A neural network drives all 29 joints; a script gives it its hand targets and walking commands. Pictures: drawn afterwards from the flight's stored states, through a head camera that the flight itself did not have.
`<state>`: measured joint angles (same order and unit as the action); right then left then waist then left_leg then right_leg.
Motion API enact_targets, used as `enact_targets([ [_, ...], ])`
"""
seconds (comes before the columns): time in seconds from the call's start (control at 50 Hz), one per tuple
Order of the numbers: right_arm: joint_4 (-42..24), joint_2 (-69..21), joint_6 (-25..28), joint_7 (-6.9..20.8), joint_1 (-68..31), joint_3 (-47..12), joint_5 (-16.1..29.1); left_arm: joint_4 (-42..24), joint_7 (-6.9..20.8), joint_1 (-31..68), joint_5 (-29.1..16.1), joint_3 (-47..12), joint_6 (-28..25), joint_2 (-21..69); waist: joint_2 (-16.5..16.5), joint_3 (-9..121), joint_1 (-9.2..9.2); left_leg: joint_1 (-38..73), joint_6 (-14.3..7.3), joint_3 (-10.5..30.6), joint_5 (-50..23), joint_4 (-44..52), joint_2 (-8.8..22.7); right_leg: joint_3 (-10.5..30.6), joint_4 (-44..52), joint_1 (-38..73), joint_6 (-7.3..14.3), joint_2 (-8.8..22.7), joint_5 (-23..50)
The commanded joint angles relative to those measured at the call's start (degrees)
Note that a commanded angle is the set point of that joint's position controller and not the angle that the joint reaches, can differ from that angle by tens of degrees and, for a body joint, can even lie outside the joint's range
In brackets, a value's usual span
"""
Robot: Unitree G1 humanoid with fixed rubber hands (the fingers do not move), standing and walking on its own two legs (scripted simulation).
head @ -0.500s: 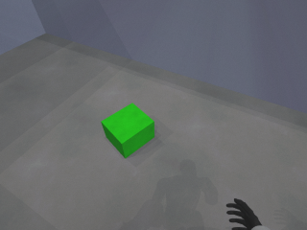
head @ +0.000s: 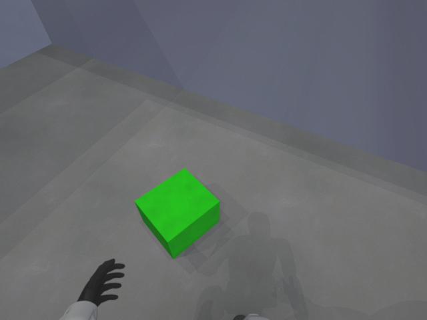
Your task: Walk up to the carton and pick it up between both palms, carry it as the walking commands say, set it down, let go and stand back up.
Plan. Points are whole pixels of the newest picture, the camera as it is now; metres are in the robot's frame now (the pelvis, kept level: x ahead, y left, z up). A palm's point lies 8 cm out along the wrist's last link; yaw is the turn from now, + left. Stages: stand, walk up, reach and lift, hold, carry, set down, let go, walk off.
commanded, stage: walk up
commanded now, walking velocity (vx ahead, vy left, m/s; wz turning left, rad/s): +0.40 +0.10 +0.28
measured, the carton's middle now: (179, 211) +0.72 +0.09 -0.66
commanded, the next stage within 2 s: none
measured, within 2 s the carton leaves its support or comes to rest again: neither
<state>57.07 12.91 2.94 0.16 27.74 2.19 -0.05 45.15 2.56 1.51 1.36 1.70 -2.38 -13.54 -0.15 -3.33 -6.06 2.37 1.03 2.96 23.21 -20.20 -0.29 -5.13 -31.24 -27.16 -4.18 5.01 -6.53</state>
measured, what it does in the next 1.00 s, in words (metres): walks ahead: right foot, then left foot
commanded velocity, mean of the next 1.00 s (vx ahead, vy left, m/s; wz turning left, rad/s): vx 0.17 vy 0.07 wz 0.10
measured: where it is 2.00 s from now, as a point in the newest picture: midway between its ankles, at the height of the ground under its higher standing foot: (236, 287)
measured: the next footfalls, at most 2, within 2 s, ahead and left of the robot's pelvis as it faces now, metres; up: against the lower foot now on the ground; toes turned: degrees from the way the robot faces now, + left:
right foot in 0.02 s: +0.16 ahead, -0.12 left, +0.00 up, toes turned -7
left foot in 0.50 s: +0.24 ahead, +0.21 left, +0.00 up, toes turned +10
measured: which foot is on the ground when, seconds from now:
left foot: down 0.00-0.02, up 0.04-0.48, down 0.50-1.00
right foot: up 0.00-0.00, down 0.02-0.50, up 0.52-0.88, down 0.90-1.00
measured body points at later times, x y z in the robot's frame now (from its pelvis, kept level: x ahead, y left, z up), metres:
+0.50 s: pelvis +0.15 +0.06 +0.00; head +0.17 +0.07 +0.45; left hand +0.05 +0.31 -0.14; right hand +0.33 -0.15 -0.12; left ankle +0.19 +0.20 -0.73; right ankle +0.12 -0.12 -0.73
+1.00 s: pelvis +0.23 +0.07 +0.01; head +0.25 +0.06 +0.46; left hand +0.29 +0.31 -0.13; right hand +0.24 -0.15 -0.16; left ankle +0.20 +0.20 -0.73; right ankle +0.27 -0.03 -0.73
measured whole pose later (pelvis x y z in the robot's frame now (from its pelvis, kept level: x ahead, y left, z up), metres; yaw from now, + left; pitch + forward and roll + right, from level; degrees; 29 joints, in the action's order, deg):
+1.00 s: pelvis +0.23 +0.07 +0.01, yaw +5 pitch -2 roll +0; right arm 62.3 10.0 -0.7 -2.3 16.6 1.4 -0.3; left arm 59.4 -1.7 -9.2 0.8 1.6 0.9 -9.1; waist 2.3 -3.5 -2.0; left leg -7.6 0.7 -3.7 16.0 -25.8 2.4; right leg -4.1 -26.2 -12.8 1.4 0.9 -11.5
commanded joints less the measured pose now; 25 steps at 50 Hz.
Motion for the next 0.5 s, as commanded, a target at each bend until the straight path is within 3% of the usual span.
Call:
enact_targets([
  [0.0,-1.8,5.4,0.8,-0.2,3.1,1.1,0.4,4.6,-2.4,-22.0,0.5,3.8,-1.6,-11.6,-5.2,12.5,11.59,-20.8,-2.9,-0.4,-21.9,-25.0,3.0,10.0,5.3,35.3,3.1,9.8,3.4],
  [0.02,-4.8,2.9,0.2,-0.3,6.3,0.6,1.0,6.5,-3.4,-30.0,-0.3,6.0,-1.0,-20.8,-20.2,20.1,12.91,-35.5,-1.0,0.5,13.4,-43.9,-4.0,36.4,12.6,45.5,10.1,28.5,11.8],
  [0.04,-4.0,6.4,-0.6,-0.8,3.8,2.4,0.6,7.7,-3.9,-29.9,-0.7,5.8,-0.3,-19.0,-10.6,19.9,10.56,-36.4,-0.6,7.3,11.4,-52.5,-1.3,38.4,13.0,42.0,10.0,28.2,15.7],
  [0.08,-3.5,4.7,-1.3,-0.1,0.7,2.2,-0.6,7.2,-4.4,-21.2,-0.6,3.6,-0.6,-10.0,-4.4,10.1,6.98,-34.3,1.1,4.7,1.1,-52.4,2.6,20.4,10.7,28.9,8.3,22.3,28.7],
  [0.1,-3.3,3.7,-2.3,0.3,0.0,2.2,-0.6,7.1,-4.5,-19.1,-0.8,2.8,-1.0,-7.7,-5.3,7.7,5.59,-32.4,1.8,4.0,-1.7,-51.1,3.5,13.8,10.5,24.4,6.8,18.6,33.3],
  [0.14,-3.6,2.9,-3.8,1.5,0.0,2.0,-0.8,6.9,-4.3,-18.3,-0.5,2.3,-1.4,-6.3,-9.5,6.5,4.35,-30.0,1.9,2.1,-5.5,-51.1,2.3,7.4,10.4,19.6,5.3,14.9,36.0],
  [0.2,-5.7,2.8,-4.9,2.0,-5.2,2.0,-1.0,7.4,-4.3,-20.9,-0.2,2.6,-1.6,-7.2,-11.1,5.6,4.76,-32.5,1.7,0.6,-8.9,-49.3,1.9,4.1,11.4,17.3,7.0,15.0,35.0],
  [0.26,-7.6,2.0,-5.6,2.7,-11.4,1.4,-1.3,8.0,-4.5,-23.6,0.1,2.9,-1.1,-7.8,-12.2,2.7,6.01,-34.0,2.1,-1.4,-11.3,-39.6,3.4,3.2,15.1,15.5,7.6,15.6,21.1],
  [0.32,-9.0,1.2,-5.5,3.6,-17.5,0.7,-1.4,8.5,-4.5,-24.7,0.5,3.3,-0.5,-8.3,-12.7,-0.1,7.49,-29.8,2.2,-4.6,-12.5,-27.0,5.0,1.9,18.5,11.7,7.4,15.0,2.8],
  [0.38,-9.1,2.2,-4.8,3.8,-21.2,0.8,-1.0,9.9,-4.3,-26.0,0.8,4.1,0.0,-10.1,-13.9,-1.6,8.97,-24.8,2.4,-6.8,-11.2,-18.7,4.8,2.7,20.6,10.6,7.8,15.7,-7.2],
  [0.42,-8.0,2.3,-4.0,3.2,-20.4,0.9,-0.7,10.9,-3.7,-26.4,0.7,4.3,0.2,-10.5,-12.8,-1.2,8.53,-19.7,1.8,-7.4,-10.6,-12.7,4.1,3.0,19.4,10.7,7.9,15.6,-12.4],
  [0.44,-6.8,1.5,-2.9,2.4,-17.1,0.9,-0.5,11.5,-3.0,-25.1,0.4,3.4,0.2,-9.0,-12.1,0.5,5.96,-11.3,2.3,-8.7,-12.4,-7.5,2.7,0.1,15.2,8.9,6.4,11.4,-15.7],
  [0.46,-4.1,3.3,-1.6,1.4,-11.3,1.6,-0.9,12.5,-2.7,-26.5,0.3,2.2,0.4,-5.4,-5.2,3.1,3.67,-1.5,2.5,-9.4,-9.5,-5.1,1.9,-2.6,7.2,5.4,4.9,6.9,-18.1],
  [0.48,-2.4,7.3,-0.5,0.6,-5.5,2.3,-1.2,12.9,-2.5,-29.2,0.6,0.8,0.4,-1.3,8.1,4.1,2.16,1.7,2.6,-0.3,-4.1,1.5,10.5,-5.0,-5.0,2.1,3.5,3.1,-21.7],
])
